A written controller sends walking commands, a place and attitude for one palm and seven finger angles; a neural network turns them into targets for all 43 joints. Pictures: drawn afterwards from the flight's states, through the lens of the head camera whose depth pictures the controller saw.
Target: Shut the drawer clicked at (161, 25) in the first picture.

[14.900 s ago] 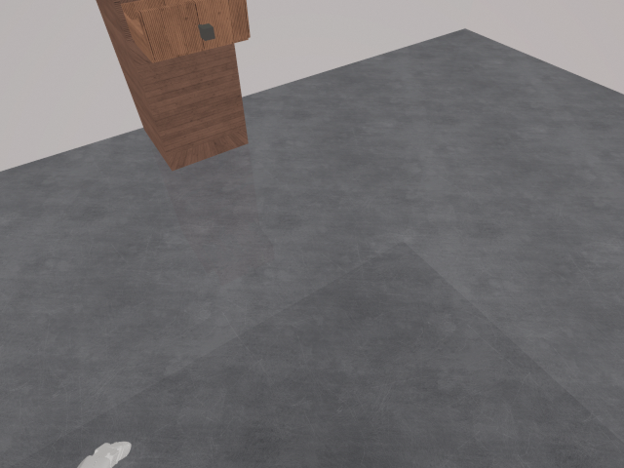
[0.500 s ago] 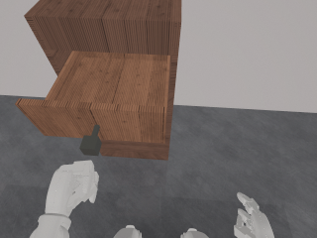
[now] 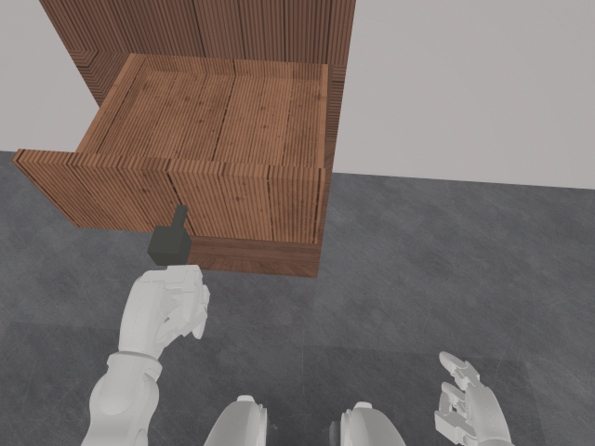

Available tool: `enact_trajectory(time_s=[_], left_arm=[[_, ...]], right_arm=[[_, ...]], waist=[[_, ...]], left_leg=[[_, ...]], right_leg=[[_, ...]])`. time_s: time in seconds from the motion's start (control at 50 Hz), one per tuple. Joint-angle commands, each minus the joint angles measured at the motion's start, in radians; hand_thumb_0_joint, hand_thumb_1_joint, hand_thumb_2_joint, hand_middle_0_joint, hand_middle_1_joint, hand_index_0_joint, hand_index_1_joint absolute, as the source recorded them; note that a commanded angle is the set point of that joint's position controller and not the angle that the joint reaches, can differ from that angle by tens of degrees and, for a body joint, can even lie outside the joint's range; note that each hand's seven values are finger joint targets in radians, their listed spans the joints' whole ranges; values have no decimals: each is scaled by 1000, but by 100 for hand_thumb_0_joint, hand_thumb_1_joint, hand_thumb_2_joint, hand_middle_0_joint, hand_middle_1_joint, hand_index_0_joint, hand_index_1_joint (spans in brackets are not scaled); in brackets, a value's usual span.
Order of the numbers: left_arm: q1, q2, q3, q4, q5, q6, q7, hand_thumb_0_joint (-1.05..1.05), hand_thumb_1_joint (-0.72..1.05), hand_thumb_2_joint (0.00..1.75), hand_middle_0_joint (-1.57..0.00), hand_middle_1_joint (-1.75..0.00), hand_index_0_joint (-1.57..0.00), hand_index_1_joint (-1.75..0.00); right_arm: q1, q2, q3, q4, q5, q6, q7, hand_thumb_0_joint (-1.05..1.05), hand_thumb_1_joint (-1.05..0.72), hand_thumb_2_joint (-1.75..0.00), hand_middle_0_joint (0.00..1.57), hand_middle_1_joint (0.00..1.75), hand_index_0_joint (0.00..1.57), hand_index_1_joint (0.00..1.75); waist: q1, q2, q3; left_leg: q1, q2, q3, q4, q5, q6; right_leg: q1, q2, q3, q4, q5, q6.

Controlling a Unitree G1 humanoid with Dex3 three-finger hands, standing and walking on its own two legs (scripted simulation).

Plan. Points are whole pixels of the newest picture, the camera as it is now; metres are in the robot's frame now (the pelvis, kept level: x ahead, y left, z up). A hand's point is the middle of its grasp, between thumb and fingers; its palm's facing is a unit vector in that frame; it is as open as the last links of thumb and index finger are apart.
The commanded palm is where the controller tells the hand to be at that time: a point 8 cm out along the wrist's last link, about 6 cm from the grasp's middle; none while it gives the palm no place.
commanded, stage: bring the fist close to the handle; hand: left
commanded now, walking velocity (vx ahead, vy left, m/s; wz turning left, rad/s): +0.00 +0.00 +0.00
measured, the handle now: (174, 233) +0.38 +0.18 +0.04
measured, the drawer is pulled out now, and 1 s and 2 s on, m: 0.23 0.21 0.08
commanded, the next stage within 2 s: push the drawer shut in 0.34 s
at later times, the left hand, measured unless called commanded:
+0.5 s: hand (198, 308) +0.28 +0.13 +0.05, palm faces -0.06 -1.00 -0.04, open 3.3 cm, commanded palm +0.27 +0.19 +0.05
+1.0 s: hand (208, 273) +0.32 +0.13 +0.04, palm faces -0.07 -1.00 -0.05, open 3.4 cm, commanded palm +0.33 +0.19 +0.05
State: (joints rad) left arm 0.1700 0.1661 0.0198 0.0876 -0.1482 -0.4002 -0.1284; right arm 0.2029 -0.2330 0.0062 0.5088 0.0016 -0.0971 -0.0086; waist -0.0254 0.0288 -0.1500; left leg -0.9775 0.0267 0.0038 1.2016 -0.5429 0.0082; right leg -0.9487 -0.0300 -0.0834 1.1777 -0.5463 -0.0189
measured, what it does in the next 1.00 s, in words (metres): stands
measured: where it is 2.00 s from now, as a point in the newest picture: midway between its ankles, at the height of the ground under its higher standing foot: outside the picture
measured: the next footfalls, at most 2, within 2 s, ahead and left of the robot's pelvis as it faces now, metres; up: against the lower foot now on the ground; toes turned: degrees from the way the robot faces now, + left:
none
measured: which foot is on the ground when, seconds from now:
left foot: down 0.00-1.00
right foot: down 0.00-1.00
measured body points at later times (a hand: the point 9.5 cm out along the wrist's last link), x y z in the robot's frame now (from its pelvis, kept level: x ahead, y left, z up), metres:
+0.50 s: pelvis +0.00 +0.00 +0.00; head +0.08 +0.01 +0.45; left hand +0.27 +0.19 +0.05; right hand +0.17 -0.24 -0.09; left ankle +0.02 +0.11 -0.64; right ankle +0.01 -0.11 -0.64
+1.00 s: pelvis -0.01 +0.00 +0.00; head +0.09 +0.01 +0.44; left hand +0.32 +0.18 +0.04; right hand +0.15 -0.25 -0.10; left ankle +0.02 +0.11 -0.64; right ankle +0.01 -0.11 -0.64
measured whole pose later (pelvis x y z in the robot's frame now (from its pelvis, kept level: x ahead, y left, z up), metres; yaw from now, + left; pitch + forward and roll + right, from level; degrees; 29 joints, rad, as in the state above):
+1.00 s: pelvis -0.01 +0.00 +0.00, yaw +0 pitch +19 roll -2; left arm -0.09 0.19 0.04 0.30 -0.13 -0.42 -0.08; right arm 0.21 -0.24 0.01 0.56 0.01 -0.04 -0.02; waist -0.04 0.02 -0.13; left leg -0.99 0.02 -0.01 1.19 -0.52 0.01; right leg -0.96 -0.03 -0.09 1.16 -0.53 -0.02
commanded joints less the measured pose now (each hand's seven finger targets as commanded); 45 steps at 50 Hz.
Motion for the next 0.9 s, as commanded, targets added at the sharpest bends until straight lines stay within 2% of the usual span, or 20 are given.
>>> enact_trajectory(time_s=[0.0,0.06,0.08,0.14,0.22,0.26,0.28,0.3,0.38,0.4,0.42,0.44,0.48,0.54,0.66,0.7,0.76,0.78,0.86,0.88], left_arm=[[-77,108,78,-240,-23,-52,14,0,90,90,-140,-160,-140,-160],[-77,92,62,-275,-28,-50,29,0,90,90,-140,-160,-140,-160],[-80,107,70,-253,-24,-48,34,0,90,90,-140,-160,-140,-160],[-89,69,31,-220,-19,-51,33,0,90,90,-140,-160,-140,-160],[-103,52,-1,-174,-10,-43,17,0,90,90,-140,-160,-140,-160],[-122,67,12,-197,-12,-47,17,0,90,90,-140,-160,-140,-160],[-114,96,34,-195,-8,-48,24,0,90,90,-140,-160,-140,-160],[-141,78,16,-221,-7,-54,25,0,90,90,-140,-160,-140,-160],[-106,106,50,-268,-7,-77,56,0,90,90,-140,-160,-140,-160],[-99,80,30,-265,-8,-78,60,0,90,90,-140,-160,-140,-160],[-96,87,37,-259,-5,-78,64,0,90,90,-140,-160,-140,-160],[-115,70,19,-240,-2,-75,65,0,90,90,-140,-160,-140,-160],[-163,80,20,-174,10,-62,68,0,90,90,-140,-160,-140,-160],[-244,74,10,-143,13,-50,55,0,90,90,-140,-160,-140,-160],[-291,106,59,-171,-13,-43,43,0,90,90,-140,-160,-140,-160],[-308,106,66,-141,-16,-42,48,0,90,90,-140,-160,-140,-160],[-388,98,56,-117,-16,-51,53,0,90,90,-140,-160,-140,-160],[-398,125,78,-99,-8,-56,57,0,90,90,-140,-160,-140,-160],[-509,111,59,-48,0,-71,61,0,90,90,-140,-160,-140,-160],[-537,128,69,-29,-1,-70,61,0,90,90,-140,-160,-140,-160]], right_arm=[[-15,-132,-62,-163,12,-29,-9,0,-90,-90,20,30,20,30],[-12,-125,-57,-169,14,-22,-7,0,-90,-90,20,30,20,30],[-9,-130,-55,-164,12,-19,-8,0,-90,-90,20,30,20,30],[-9,-131,-54,-155,14,-16,-8,0,-90,-90,20,30,20,30],[-7,-140,-53,-158,17,-10,-9,0,-90,-90,20,30,20,30],[-5,-140,-55,-160,17,-11,-10,0,-90,-90,20,30,20,30],[-7,-144,-56,-162,16,-9,-13,0,-90,-90,20,30,20,30],[-9,-139,-55,-165,15,-9,-13,0,-90,-90,20,30,20,30],[-9,-133,-56,-165,10,-12,-11,0,-90,-90,20,30,20,30],[-8,-127,-53,-165,8,-10,-6,0,-90,-90,20,30,20,30],[-8,-128,-55,-162,10,-9,-4,0,-90,-90,20,30,20,30],[-10,-129,-53,-157,8,-7,-2,0,-90,-90,20,30,20,30],[-1,-138,-51,-145,7,0,-4,0,-90,-90,20,30,20,30],[-4,-142,-52,-139,12,4,-8,0,-90,-90,20,30,20,30],[6,-138,-53,-134,13,6,-13,0,-90,-90,20,30,20,30],[13,-137,-51,-124,11,10,-13,0,-90,-90,20,30,20,30],[12,-136,-51,-106,12,11,-12,0,-90,-90,20,30,20,30],[19,-142,-51,-99,11,12,-14,0,-90,-90,20,30,20,30],[14,-142,-50,-79,11,14,-16,0,-90,-90,20,30,20,30],[21,-147,-49,-73,10,16,-18,0,-90,-90,20,30,20,30]], waist=[[11,-12,-355],[6,-5,-345],[-5,-30,-320],[-23,-34,-264],[-34,-41,-219],[-25,-16,-244],[-23,-31,-247],[-24,-8,-266],[-3,18,-311],[-4,18,-315],[-6,17,-306],[-18,3,-291],[-40,-44,-237],[-46,-23,-238],[-16,9,-358],[-24,-22,-350],[-43,-16,-316],[-44,-31,-303],[-62,4,-294],[-67,-18,-286]], left_leg=[[215,-25,-24,-178,304,15],[227,-25,-21,-188,310,13],[206,-22,-26,-189,294,15],[196,-21,-32,-189,246,14],[178,-23,-38,-193,201,15],[194,-23,-41,-197,202,14],[189,-21,-39,-195,205,16],[208,-22,-39,-194,222,17],[241,-19,-41,-196,288,12],[242,-22,-39,-197,296,12],[241,-20,-38,-195,296,10],[229,-20,-38,-191,273,11],[181,-20,-43,-185,226,15],[178,-23,-39,-179,186,15],[245,-24,-34,-185,306,13],[229,-23,-33,-181,320,15],[218,-22,-31,-174,291,14],[209,-19,-37,-175,287,15],[213,-21,-37,-172,240,14],[198,-21,-39,-169,233,18]], right_leg=[[232,25,45,-165,295,-6],[241,26,41,-174,303,-4],[233,28,40,-180,282,-3],[187,30,36,-189,233,-2],[155,29,31,-196,184,-4],[158,27,31,-194,178,-7],[161,30,33,-193,176,-6],[162,27,34,-188,195,-7],[180,29,27,-169,242,-12],[192,27,27,-170,256,-11],[183,29,27,-169,259,-11],[172,29,27,-173,243,-8],[151,31,30,-183,203,-5],[130,27,37,-188,171,-4],[213,25,42,-180,291,-9],[225,27,42,-179,314,-4],[198,25,46,-186,293,-1],[188,28,42,-183,278,-3],[146,25,46,-190,229,-3],[147,28,49,-192,221,-2]])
